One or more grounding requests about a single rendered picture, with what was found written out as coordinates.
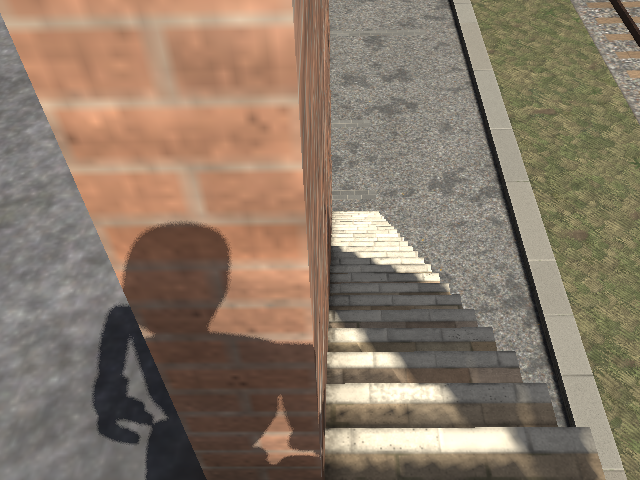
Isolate stairs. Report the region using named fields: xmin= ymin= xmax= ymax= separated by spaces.
xmin=325 ymin=211 xmax=606 ymax=480

